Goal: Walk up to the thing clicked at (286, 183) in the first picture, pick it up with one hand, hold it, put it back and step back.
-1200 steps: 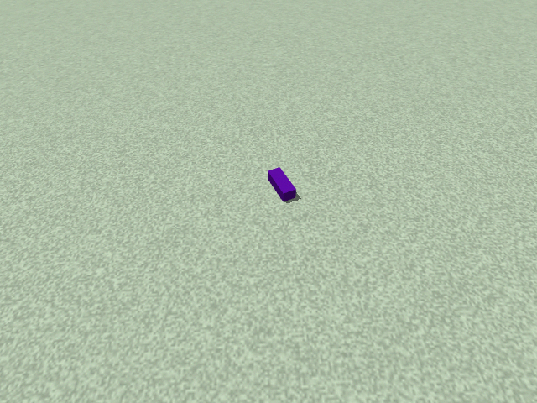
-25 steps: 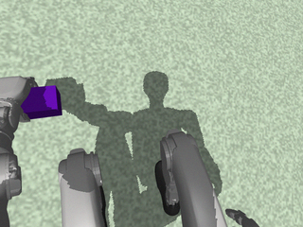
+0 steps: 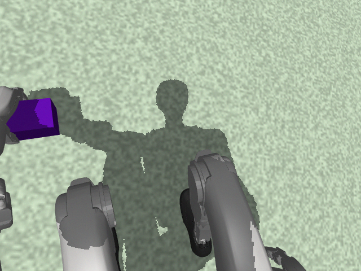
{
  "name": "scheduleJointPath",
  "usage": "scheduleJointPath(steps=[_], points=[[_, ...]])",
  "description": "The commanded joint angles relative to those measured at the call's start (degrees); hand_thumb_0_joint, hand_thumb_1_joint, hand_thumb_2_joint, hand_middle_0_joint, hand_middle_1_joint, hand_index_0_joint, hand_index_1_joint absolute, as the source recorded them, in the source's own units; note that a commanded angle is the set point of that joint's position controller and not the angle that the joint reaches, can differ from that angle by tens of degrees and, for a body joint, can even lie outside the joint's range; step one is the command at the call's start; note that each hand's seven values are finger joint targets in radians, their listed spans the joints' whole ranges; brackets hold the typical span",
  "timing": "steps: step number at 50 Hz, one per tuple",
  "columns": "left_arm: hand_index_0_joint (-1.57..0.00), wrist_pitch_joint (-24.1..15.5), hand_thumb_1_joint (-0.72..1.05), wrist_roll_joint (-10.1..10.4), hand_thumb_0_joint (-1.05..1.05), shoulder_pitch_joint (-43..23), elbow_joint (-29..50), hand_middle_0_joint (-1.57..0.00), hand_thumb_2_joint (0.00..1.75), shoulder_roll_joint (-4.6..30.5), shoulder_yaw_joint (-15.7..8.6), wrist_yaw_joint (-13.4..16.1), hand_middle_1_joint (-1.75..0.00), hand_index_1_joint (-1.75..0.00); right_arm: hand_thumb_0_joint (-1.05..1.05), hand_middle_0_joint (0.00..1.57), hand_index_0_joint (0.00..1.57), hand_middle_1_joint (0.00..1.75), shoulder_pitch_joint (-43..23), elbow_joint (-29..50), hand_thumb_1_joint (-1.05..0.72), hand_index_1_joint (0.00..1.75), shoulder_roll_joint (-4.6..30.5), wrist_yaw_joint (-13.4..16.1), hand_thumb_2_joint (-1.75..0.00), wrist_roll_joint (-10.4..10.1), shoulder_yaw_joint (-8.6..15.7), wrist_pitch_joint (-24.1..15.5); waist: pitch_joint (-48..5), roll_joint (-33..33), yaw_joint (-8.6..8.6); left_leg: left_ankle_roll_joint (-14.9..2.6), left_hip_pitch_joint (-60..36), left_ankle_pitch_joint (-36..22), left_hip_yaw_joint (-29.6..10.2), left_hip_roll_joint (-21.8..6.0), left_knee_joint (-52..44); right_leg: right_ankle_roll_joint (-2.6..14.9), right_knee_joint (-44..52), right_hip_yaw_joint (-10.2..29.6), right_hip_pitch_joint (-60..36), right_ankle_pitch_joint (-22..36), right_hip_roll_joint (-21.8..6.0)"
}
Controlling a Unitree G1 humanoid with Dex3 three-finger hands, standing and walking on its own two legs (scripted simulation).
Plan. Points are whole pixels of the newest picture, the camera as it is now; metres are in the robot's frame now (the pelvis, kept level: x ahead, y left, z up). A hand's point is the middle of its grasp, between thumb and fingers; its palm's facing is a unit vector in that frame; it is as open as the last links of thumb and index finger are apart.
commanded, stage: lower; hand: left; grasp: from above
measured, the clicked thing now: (9, 122) +0.47 +0.31 -0.22
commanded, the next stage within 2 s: rest in 0.20 s
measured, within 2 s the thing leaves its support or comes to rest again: rests again in 0.86 s
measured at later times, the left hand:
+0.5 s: hand (17, 126) +0.46 +0.30 -0.24, palm faces -0.49 -0.07 -0.87, open 9.8 cm
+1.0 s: hand (20, 127) +0.47 +0.31 -0.27, palm faces -0.48 -0.10 -0.87, open 9.8 cm
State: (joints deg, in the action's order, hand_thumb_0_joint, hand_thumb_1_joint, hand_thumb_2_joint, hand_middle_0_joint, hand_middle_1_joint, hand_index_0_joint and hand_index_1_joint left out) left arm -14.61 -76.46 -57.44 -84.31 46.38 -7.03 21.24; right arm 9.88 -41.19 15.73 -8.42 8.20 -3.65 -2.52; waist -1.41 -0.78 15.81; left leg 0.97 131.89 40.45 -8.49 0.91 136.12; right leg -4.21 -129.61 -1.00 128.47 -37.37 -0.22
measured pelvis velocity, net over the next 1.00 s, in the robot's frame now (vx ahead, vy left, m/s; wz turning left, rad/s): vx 0.01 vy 0.01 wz -0.08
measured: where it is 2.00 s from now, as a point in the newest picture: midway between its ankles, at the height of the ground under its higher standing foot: (155, 250)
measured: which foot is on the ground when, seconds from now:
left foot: down 0.00-1.00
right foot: down 0.00-1.00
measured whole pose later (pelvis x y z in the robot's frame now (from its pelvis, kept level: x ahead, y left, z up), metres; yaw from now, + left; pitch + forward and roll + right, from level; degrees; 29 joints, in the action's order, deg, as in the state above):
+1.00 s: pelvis +0.01 +0.01 -0.04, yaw -5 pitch +32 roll -13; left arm -16.7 -79.9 -58.8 -93.8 56.6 -11.7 29.9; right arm 6.3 -39.2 18.3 -11.6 13.5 -10.2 -6.9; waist 6.2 -5.1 20.1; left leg 0.5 135.8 42.9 -12.6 0.9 146.2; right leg -4.2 -135.9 -3.9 130.8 -37.9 1.5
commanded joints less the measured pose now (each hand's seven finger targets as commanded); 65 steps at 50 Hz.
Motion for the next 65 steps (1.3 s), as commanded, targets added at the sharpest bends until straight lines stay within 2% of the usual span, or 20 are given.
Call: scheduleJointPath(steps=[1,8,10,12,13,18,24,26,34,35,38,42,45,47,50,54,56,60,62,65], points=[[-1.15,-0.13,0.81,1.32,0.00,-19.85,7.56,-1.14,0.80,16.08,-1.63,2.92,-0.70,-0.69,0.00,0.20,0.20,0.30,12.98,-0.08,-0.91,0.30,15.39,0.71,-0.90,0.29,3.89,0.16,-38.94,19.67,0.52,-1.89,-30.52,-12.49,5.84,0.19,-14.02,5.82,10.21,-7.81,-18.02,11.93,1.16],[-1.15,-1.55,0.81,0.17,0.00,-19.72,6.13,-1.13,0.78,17.39,-2.10,4.48,-0.70,-0.68,0.00,0.20,0.20,0.30,12.89,0.22,-0.91,0.30,15.96,0.20,-0.90,1.20,3.07,-0.40,-38.59,22.35,1.15,-1.38,-32.30,-14.01,5.32,0.01,-12.42,5.92,7.98,-8.63,-16.73,12.99,1.35],[-1.16,-2.15,0.83,-0.30,0.00,-21.33,8.40,-1.14,0.77,19.73,-3.37,5.44,-0.69,-0.67,0.00,0.20,0.20,0.30,12.82,0.42,-0.91,0.30,16.27,0.09,-0.90,1.46,3.01,-0.44,-41.02,24.01,1.11,-1.38,-32.49,-14.93,5.37,-0.08,-11.68,5.84,7.38,-8.75,-18.08,13.93,1.61],[-1.17,-1.72,0.85,-0.27,0.00,-17.70,5.74,-1.15,0.79,18.76,-3.28,6.13,-0.70,-0.68,0.00,0.20,0.20,0.30,12.59,0.26,-0.91,0.30,16.14,-0.05,-0.90,1.55,2.85,-0.54,-40.12,22.99,0.83,-1.41,-32.51,-15.78,5.40,-0.02,-11.14,5.82,6.82,-8.65,-17.60,14.63,1.51],[-1.17,-2.13,0.85,-0.13,0.00,-21.46,9.28,-1.15,0.78,20.01,-3.81,6.55,-0.70,-0.68,0.00,0.20,0.20,0.30,12.44,0.29,-0.90,0.30,16.24,-0.06,-0.90,1.67,3.07,-0.51,-41.91,24.33,1.31,-1.49,-31.93,-15.59,5.45,-0.12,-10.92,5.75,6.60,-8.72,-18.27,14.84,1.77],[-1.15,-1.16,0.83,-0.83,0.00,-20.03,4.98,-1.13,0.81,19.03,-3.57,7.67,-0.68,-0.66,0.00,0.20,0.20,0.30,12.63,-0.14,-0.90,0.30,16.68,-0.39,-0.89,2.44,2.44,-0.98,-38.36,23.57,2.75,-1.50,-31.43,-15.09,5.07,-0.23,-9.71,5.50,5.91,-9.41,-15.94,14.41,1.80],[-1.12,-1.07,0.80,-0.78,0.00,-19.11,2.73,-1.10,0.81,21.42,-4.14,8.65,-0.69,-0.67,0.00,0.20,0.20,0.30,11.52,-0.29,-0.90,0.30,17.39,-0.59,-0.89,2.88,1.32,-1.73,-37.74,23.99,2.25,-1.52,-30.09,-14.35,4.77,-0.27,-8.93,5.67,5.05,-10.02,-16.68,14.06,2.30],[-1.12,-1.34,0.80,-0.85,0.00,-20.63,2.49,-1.09,0.80,20.95,-3.29,8.63,-0.70,-0.67,0.00,0.20,0.20,0.30,11.10,-0.08,-0.89,0.30,17.76,-0.84,-0.89,2.91,1.10,-2.09,-37.08,24.31,3.44,-1.40,-30.20,-14.38,4.29,-0.48,-8.42,5.79,4.28,-10.46,-15.49,14.09,2.50],[-1.11,-1.58,0.78,-1.20,0.00,-18.64,0.08,-1.09,0.81,23.00,-4.36,10.30,-0.69,-0.67,0.00,0.20,0.20,0.30,10.63,-0.05,-0.90,0.30,18.64,-1.19,-0.90,3.80,-0.29,-2.87,-35.83,24.30,3.67,-1.39,-28.91,-15.19,4.00,-0.50,-7.19,5.54,3.81,-11.04,-17.23,15.33,2.73],[-1.12,-1.82,0.80,-1.38,0.00,-19.12,0.57,-1.10,0.81,25.50,-6.04,10.64,-0.68,-0.66,0.00,0.20,0.20,0.30,9.98,0.94,-0.90,0.30,19.22,-1.40,-0.89,4.01,-0.21,-3.00,-35.86,24.77,4.27,-1.41,-28.58,-15.15,3.63,-0.71,-7.16,5.46,3.50,-11.27,-17.74,15.25,2.81],[-1.13,-1.45,0.80,-2.19,0.00,-17.38,-1.09,-1.11,0.83,26.22,-6.67,10.86,-0.69,-0.67,0.00,0.20,0.20,0.30,10.61,0.36,-0.90,0.30,19.50,-1.72,-0.90,4.60,-0.40,-3.25,-35.67,25.31,4.37,-1.33,-29.56,-16.50,3.65,-0.91,-6.32,5.41,3.14,-11.36,-18.21,16.47,3.03],[-1.12,-1.69,0.80,-1.44,0.00,-18.25,-0.26,-1.09,0.79,23.78,-4.01,10.65,-0.69,-0.66,0.00,0.20,0.20,0.30,8.72,1.54,-0.90,0.30,19.42,-1.98,-0.90,4.74,-1.23,-4.00,-34.44,25.88,4.72,-1.08,-29.80,-15.68,3.26,-0.96,-6.04,5.68,2.95,-11.68,-17.11,15.75,3.16],[-1.12,-1.96,0.80,-1.14,0.00,-17.32,1.23,-1.10,0.79,26.95,-6.08,10.99,-0.67,-0.65,0.00,0.20,0.20,0.30,8.89,1.45,-0.90,0.30,20.40,-2.09,-0.90,4.77,-1.08,-4.03,-37.00,27.03,3.86,-0.90,-31.50,-17.57,2.78,-1.08,-6.41,5.44,2.66,-12.04,-18.81,17.12,3.22],[-1.12,-1.90,0.81,-1.95,0.00,-17.65,-1.51,-1.10,0.77,26.72,-5.93,11.01,-0.67,-0.64,0.00,0.20,0.20,0.30,9.70,1.10,-0.90,0.30,21.06,-2.48,-0.90,5.33,-1.05,-4.14,-33.27,26.62,5.84,-0.82,-29.75,-18.03,2.80,-1.24,-5.21,5.48,2.21,-12.34,-17.53,17.54,3.12],[-1.13,-2.15,0.80,-1.94,0.00,-16.91,-2.58,-1.11,0.80,27.90,-7.76,11.35,-0.65,-0.64,0.00,0.20,0.20,0.30,10.25,1.04,-0.90,0.30,20.96,-2.63,-0.90,5.61,-1.47,-3.62,-31.68,25.26,5.62,-0.94,-28.20,-16.67,2.26,-1.13,-5.84,5.52,2.73,-12.61,-17.50,16.15,3.19],[-1.13,-2.07,0.81,-1.54,0.00,-17.06,-3.71,-1.11,0.80,25.06,-4.37,10.71,-0.67,-0.65,0.00,0.20,0.20,0.30,8.38,1.86,-0.90,0.30,21.06,-2.77,-0.90,5.62,-1.99,-4.19,-31.03,24.29,6.36,-1.23,-27.67,-15.41,2.24,-1.20,-5.30,5.32,2.93,-12.43,-17.63,16.05,3.51],[-1.13,-2.35,0.82,-1.61,0.00,-16.59,-4.36,-1.11,0.79,27.74,-5.75,10.95,-0.66,-0.65,0.00,0.20,0.20,0.30,8.96,1.46,-0.90,0.30,21.54,-2.69,-0.90,5.79,-2.21,-4.03,-30.78,24.84,6.18,-1.12,-27.35,-14.66,1.70,-1.31,-6.05,5.30,3.09,-12.94,-17.71,15.13,3.55],[-1.13,-2.53,0.80,-1.76,0.00,-16.88,-5.95,-1.12,0.78,26.13,-4.02,10.63,-0.63,-0.62,0.00,0.20,0.20,0.30,8.39,2.06,-0.90,0.30,21.55,-2.80,-0.90,6.04,-3.01,-4.11,-29.33,23.51,7.30,-1.25,-26.74,-13.98,1.66,-1.40,-4.98,5.21,2.73,-12.82,-17.13,14.83,3.72],[-1.12,-2.93,0.80,-1.56,0.00,-16.57,-6.95,-1.10,0.75,27.91,-4.83,10.96,-0.65,-0.63,0.00,0.20,0.20,0.30,7.73,2.34,-0.90,0.30,21.31,-2.58,-0.90,6.10,-4.17,-4.12,-28.15,23.06,6.85,-1.31,-25.08,-12.48,1.27,-1.31,-5.37,5.34,3.16,-13.11,-17.01,13.46,3.75],[-0.89,-3.05,0.56,-1.81,0.00,-16.32,-6.39,-0.89,0.80,27.92,-4.29,11.32,-0.67,-0.67,0.00,0.20,0.20,0.30,7.37,2.20,-0.89,0.30,20.83,-2.59,-0.90,6.23,-4.38,-4.16,-29.05,24.64,6.27,-1.01,-26.65,-12.46,0.80,-1.56,-6.15,5.33,2.54,-13.30,-16.69,13.51,3.93]])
